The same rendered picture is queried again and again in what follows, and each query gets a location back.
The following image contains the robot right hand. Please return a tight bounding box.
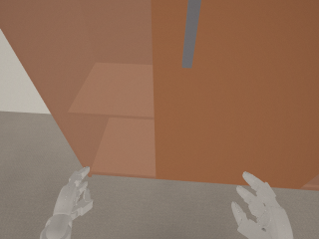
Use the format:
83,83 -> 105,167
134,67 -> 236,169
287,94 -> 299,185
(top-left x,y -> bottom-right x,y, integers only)
231,171 -> 294,239

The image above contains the robot left hand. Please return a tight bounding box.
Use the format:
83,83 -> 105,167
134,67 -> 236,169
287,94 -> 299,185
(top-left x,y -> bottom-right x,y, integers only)
53,166 -> 94,220

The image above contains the wardrobe door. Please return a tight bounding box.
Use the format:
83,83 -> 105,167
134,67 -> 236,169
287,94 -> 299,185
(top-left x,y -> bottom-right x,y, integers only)
306,174 -> 319,185
151,0 -> 319,189

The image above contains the handle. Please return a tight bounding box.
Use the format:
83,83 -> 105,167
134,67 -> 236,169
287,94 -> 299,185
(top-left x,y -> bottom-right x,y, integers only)
181,0 -> 201,69

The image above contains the robot left forearm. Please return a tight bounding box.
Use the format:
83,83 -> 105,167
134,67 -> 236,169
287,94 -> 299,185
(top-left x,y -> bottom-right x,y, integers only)
40,214 -> 73,239

